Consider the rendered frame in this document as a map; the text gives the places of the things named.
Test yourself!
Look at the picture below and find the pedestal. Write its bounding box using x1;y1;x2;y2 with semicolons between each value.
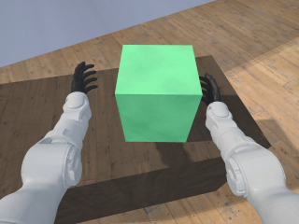
0;55;271;224

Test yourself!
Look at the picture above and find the left robot upper arm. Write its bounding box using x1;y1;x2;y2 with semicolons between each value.
0;144;82;224

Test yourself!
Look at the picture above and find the left robot forearm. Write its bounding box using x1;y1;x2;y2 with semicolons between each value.
21;91;92;183

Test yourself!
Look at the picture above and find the right robot upper arm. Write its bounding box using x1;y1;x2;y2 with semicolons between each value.
225;148;299;224

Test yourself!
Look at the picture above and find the carton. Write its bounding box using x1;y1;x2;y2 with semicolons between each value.
115;45;203;143

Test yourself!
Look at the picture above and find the right robot forearm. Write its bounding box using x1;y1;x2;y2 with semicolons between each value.
206;102;286;185

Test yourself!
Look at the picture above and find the right robot hand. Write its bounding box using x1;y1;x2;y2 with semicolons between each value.
199;73;222;106

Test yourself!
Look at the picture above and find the left robot hand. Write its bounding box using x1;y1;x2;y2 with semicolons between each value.
71;61;98;94

